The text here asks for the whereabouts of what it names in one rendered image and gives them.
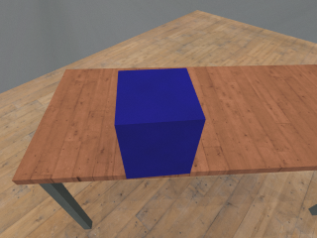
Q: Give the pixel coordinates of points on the carton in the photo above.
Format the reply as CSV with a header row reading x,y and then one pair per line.
x,y
158,122

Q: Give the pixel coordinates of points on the table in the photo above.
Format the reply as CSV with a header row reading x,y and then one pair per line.
x,y
258,119

